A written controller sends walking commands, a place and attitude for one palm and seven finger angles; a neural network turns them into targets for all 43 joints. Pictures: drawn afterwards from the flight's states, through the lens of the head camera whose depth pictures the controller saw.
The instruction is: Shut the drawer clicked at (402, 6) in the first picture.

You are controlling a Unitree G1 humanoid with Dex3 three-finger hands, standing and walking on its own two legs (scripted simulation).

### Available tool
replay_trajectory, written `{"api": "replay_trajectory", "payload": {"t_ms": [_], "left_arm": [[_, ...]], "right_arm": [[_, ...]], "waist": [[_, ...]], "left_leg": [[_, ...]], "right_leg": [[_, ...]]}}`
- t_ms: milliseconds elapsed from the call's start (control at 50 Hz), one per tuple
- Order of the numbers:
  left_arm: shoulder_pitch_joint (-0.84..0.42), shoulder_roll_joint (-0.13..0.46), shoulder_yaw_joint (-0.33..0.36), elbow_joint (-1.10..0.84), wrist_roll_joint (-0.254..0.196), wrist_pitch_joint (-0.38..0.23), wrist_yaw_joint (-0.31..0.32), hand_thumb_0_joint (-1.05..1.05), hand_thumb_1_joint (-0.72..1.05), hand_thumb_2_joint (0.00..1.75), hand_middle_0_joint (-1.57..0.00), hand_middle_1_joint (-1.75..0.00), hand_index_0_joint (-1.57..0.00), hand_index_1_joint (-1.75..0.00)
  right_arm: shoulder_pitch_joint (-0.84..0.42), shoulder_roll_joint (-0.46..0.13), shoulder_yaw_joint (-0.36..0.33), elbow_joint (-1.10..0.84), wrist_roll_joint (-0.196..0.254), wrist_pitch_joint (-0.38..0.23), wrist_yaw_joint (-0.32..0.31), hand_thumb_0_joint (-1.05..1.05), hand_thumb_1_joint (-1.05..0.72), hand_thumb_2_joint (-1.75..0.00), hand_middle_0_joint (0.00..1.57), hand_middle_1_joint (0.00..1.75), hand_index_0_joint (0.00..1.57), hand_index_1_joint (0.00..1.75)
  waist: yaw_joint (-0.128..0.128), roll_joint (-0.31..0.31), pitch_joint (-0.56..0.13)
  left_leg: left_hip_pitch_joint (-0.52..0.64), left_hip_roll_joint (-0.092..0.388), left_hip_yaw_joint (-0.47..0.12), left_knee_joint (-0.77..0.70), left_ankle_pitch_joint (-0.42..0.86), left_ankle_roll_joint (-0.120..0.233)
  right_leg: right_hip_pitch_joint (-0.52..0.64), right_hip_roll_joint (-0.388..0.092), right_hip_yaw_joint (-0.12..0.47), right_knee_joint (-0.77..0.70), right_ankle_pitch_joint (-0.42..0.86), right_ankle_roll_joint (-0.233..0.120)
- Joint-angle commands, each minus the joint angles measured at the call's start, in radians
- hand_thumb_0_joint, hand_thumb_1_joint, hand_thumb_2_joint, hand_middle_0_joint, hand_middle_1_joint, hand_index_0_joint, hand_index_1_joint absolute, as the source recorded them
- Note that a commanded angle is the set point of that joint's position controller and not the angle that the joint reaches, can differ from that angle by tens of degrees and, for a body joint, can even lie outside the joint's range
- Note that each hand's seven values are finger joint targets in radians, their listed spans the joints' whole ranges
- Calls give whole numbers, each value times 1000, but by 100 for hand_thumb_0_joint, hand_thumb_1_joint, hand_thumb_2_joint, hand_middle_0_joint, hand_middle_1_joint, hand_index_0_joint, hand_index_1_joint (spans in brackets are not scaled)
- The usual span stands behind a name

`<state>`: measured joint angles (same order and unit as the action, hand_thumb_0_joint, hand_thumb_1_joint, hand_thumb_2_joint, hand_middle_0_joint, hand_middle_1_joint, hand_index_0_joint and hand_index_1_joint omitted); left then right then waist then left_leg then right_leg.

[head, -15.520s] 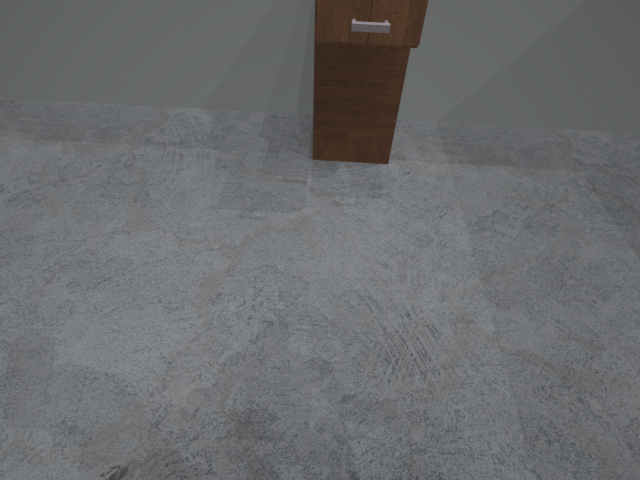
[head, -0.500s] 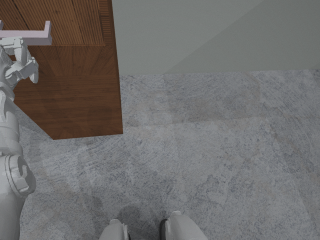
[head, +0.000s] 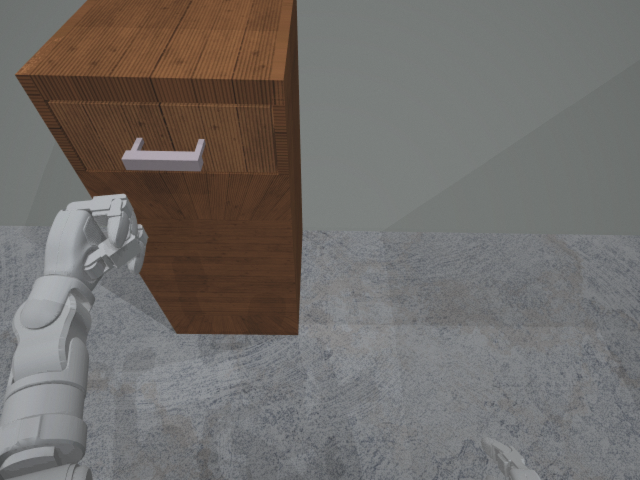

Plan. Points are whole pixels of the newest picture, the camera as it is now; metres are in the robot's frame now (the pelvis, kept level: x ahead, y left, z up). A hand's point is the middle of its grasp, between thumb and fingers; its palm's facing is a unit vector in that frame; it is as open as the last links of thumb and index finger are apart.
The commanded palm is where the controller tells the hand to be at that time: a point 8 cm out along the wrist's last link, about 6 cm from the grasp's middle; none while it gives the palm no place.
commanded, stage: draw the hand back to the body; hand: left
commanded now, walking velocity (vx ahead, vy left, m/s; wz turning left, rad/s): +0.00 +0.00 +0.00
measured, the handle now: (166, 152) +0.61 +0.27 +0.04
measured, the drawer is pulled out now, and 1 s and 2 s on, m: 0.00 0.00 0.00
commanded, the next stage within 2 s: step back with the hand held close in 0.88 s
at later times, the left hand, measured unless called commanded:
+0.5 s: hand (63, 330) +0.23 +0.23 +0.16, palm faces +0.38 -0.87 -0.31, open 3.2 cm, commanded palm +0.17 +0.27 +0.18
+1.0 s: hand (13, 414) +0.16 +0.22 +0.19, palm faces +0.42 -0.82 -0.38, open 3.2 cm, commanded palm +0.11 +0.26 +0.20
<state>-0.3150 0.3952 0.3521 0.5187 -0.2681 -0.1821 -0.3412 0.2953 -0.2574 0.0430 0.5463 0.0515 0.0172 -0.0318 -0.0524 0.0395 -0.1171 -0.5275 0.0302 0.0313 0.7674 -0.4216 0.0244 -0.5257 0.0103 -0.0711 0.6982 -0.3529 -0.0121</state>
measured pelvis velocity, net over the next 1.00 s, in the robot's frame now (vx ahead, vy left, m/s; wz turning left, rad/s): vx -0.02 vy -0.02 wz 0.02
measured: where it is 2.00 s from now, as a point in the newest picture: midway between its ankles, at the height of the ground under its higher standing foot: outside the picture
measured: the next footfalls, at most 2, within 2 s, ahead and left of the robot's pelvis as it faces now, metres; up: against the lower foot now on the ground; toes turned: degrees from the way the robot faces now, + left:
right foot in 2.00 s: -0.15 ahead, -0.11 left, +0.00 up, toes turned +3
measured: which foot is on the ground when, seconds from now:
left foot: down 0.00-1.00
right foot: down 0.00-1.00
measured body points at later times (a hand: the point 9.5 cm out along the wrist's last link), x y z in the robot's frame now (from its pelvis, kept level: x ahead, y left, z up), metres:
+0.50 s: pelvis -0.01 -0.02 +0.03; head -0.02 -0.04 +0.48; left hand +0.20 +0.27 +0.18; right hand +0.19 -0.23 -0.05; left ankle -0.03 +0.10 -0.71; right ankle -0.01 -0.12 -0.71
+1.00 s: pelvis -0.02 -0.02 +0.03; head -0.04 -0.05 +0.48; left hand +0.13 +0.26 +0.21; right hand +0.18 -0.23 -0.05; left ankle -0.03 +0.10 -0.71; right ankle -0.01 -0.12 -0.71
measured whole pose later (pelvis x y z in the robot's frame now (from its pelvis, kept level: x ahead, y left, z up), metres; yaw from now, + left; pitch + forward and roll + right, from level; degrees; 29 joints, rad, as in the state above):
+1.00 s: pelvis -0.02 -0.02 +0.03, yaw +1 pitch -6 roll -1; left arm 0.50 0.31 0.28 -0.41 -0.06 -0.11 0.09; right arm 0.20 -0.22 0.03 0.64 -0.01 -0.13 -0.09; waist 0.07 0.08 0.03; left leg -0.05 0.03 0.02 0.40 -0.24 0.00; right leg -0.05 0.02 -0.08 0.36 -0.20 -0.04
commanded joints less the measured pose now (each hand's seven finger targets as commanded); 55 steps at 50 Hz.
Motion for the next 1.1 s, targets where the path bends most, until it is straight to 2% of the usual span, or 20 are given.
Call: {"api": "replay_trajectory", "payload": {"t_ms": [0,20,40,100,200,240,260,320,400,480,540,680,760,840,940,980,1000,1020,1040,1080], "left_arm": [[-233,292,12,-385,104,-20,143,0,90,90,-140,-160,-140,-160],[-151,218,-9,-389,115,0,220,0,90,90,-140,-160,-140,-160],[-90,172,-45,-414,133,16,275,0,90,90,-140,-160,-140,-160],[-34,174,-40,-513,158,42,373,0,90,90,-140,-160,-140,-160],[16,161,-40,-645,188,49,438,0,90,90,-140,-160,-140,-160],[75,138,-50,-684,192,52,447,0,90,90,-140,-160,-140,-160],[108,146,-39,-695,191,53,447,0,90,90,-140,-160,-140,-160],[208,124,-40,-788,193,49,448,0,90,90,-140,-160,-140,-160],[377,101,-34,-864,190,54,442,0,90,90,-140,-160,-140,-160],[487,111,0,-971,192,49,440,0,90,90,-140,-160,-140,-160],[579,112,19,-1067,196,39,444,0,90,90,-140,-160,-140,-160],[780,109,44,-1189,197,22,444,0,90,90,-140,-160,-140,-160],[729,88,26,-1117,205,23,448,0,90,90,-140,-160,-140,-160],[719,93,33,-1130,208,9,456,0,90,90,-140,-160,-140,-160],[729,94,32,-1149,208,7,457,0,90,90,-140,-160,-140,-160],[727,100,38,-1157,209,5,458,0,90,90,-140,-160,-140,-160],[660,208,166,-1210,209,-33,466,0,90,90,-140,-160,-140,-160],[768,133,118,-1115,212,-33,459,0,90,90,-140,-160,-140,-160],[808,99,87,-1108,216,-34,455,0,90,90,-140,-160,-140,-160],[833,105,87,-1146,220,-52,455,0,90,90,-140,-160,-140,-160]], "right_arm": [[-86,-134,-61,-136,2,-62,-21,0,-90,-90,20,30,20,30],[-95,-124,-62,-138,-2,-66,-28,0,-90,-90,20,30,20,30],[-109,-123,-59,-133,1,-67,-33,0,-90,-90,20,30,20,30],[-147,-119,-50,-115,0,-71,-48,0,-90,-90,20,30,20,30],[-190,-105,-39,-86,-13,-99,-63,0,-90,-90,20,30,20,30],[-203,-98,-37,-80,-17,-109,-62,0,-90,-90,20,30,20,30],[-208,-100,-38,-77,-20,-113,-62,0,-90,-90,20,30,20,30],[-219,-90,-36,-78,-27,-126,-56,0,-90,-90,20,30,20,30],[-233,-85,-38,-78,-37,-132,-47,0,-90,-90,20,30,20,30],[-243,-75,-40,-83,-44,-137,-44,0,-90,-90,20,30,20,30],[-242,-69,-45,-88,-51,-148,-39,0,-90,-90,20,30,20,30],[-245,-61,-51,-100,-53,-178,-44,0,-90,-90,20,30,20,30],[-231,-64,-56,-77,-54,-188,-56,0,-90,-90,20,30,20,30],[-228,-62,-56,-75,-57,-198,-61,0,-90,-90,20,30,20,30],[-238,-61,-52,-74,-60,-207,-58,0,-90,-90,20,30,20,30],[-237,-60,-52,-75,-59,-212,-58,0,-90,-90,20,30,20,30],[-219,-82,-53,-111,-52,-179,-50,0,-90,-90,20,30,20,30],[-212,-62,-61,-90,-56,-155,-48,0,-90,-90,20,30,20,30],[-205,-68,-64,-98,-57,-138,-41,0,-90,-90,20,30,20,30],[-211,-73,-69,-105,-61,-125,-42,0,-90,-90,20,30,20,30]], "waist": [[54,40,-213],[33,35,-157],[41,20,-140],[46,-13,-127],[62,37,-87],[68,38,-54],[72,4,-42],[83,46,-31],[93,-10,14],[103,28,42],[109,24,23],[118,10,97],[100,-28,177],[110,-15,109],[118,-2,108],[119,39,111],[78,-18,198],[75,-71,174],[70,-74,154],[68,-10,105]], "left_leg": [[194,-27,-35,-161,371,4],[208,-17,-31,-194,316,-1],[219,-11,-36,-217,300,-2],[263,-11,-30,-269,286,3],[354,-18,-23,-343,319,6],[382,-18,-18,-366,342,5],[385,-21,-17,-371,341,8],[421,-20,-17,-400,375,3],[435,-18,-13,-417,396,5],[445,-19,-9,-424,390,4],[462,-20,-8,-418,424,4],[451,-19,-11,-411,358,4],[446,-21,-7,-416,279,8],[464,-24,-13,-417,286,12],[455,-24,-18,-418,318,8],[456,-25,-15,-422,311,5],[359,-15,-35,-387,244,21],[371,-16,-40,-357,250,21],[373,-14,-35,-343,265,18],[362,-10,-37,-358,297,14]], "right_leg": [[230,-18,54,-122,312,-25],[212,-18,50,-150,270,-23],[238,-19,44,-159,257,-24],[316,-19,48,-206,264,-20],[391,-20,53,-273,284,-20],[408,-20,50,-296,305,-18],[415,-14,52,-315,302,-16],[457,-16,49,-332,325,-17],[478,-15,50,-360,343,-10],[486,-16,56,-384,330,-9],[503,-17,56,-382,363,-8],[453,-13,66,-421,283,-4],[384,-12,68,-463,172,1],[427,-22,65,-439,176,-1],[451,-21,67,-433,220,-4],[451,-22,71,-438,213,-5],[327,-66,172,-500,212,-3],[316,-92,169,-509,205,-6],[306,-100,162,-506,209,-7],[329,-99,139,-471,256,-7]]}}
